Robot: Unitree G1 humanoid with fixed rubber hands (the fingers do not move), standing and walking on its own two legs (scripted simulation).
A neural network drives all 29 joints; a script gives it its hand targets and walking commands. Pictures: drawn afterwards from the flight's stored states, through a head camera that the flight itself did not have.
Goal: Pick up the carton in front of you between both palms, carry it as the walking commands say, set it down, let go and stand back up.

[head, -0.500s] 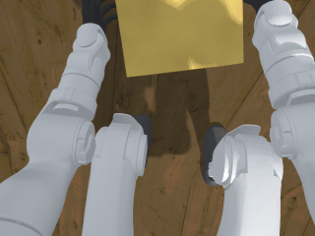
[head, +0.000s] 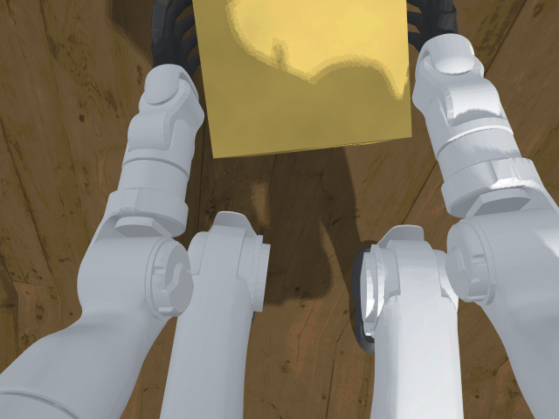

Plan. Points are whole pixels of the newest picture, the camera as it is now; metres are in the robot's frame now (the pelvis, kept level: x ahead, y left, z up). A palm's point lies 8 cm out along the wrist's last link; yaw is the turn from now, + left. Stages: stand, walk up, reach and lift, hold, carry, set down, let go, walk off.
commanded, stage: reach and lift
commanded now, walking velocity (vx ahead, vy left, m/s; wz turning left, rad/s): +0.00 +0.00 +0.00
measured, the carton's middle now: (302, 76) +0.51 +0.03 -0.20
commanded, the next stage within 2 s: none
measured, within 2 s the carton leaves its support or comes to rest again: neither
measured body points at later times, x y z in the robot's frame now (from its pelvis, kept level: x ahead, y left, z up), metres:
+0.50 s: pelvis +0.00 +0.00 +0.13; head +0.25 -0.01 +0.50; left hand +0.48 +0.17 +0.06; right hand +0.50 -0.13 +0.06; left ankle +0.12 +0.14 -0.34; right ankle +0.10 -0.12 -0.34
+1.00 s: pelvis +0.05 +0.00 +0.26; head +0.20 +0.00 +0.69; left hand +0.45 +0.16 +0.22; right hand +0.46 -0.14 +0.21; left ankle +0.12 +0.14 -0.34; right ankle +0.10 -0.12 -0.34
